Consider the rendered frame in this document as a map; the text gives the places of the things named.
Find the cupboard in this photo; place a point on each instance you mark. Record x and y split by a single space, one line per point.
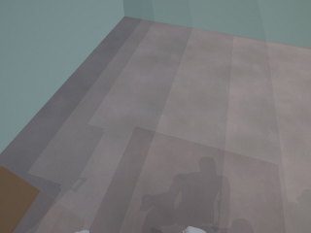
16 196

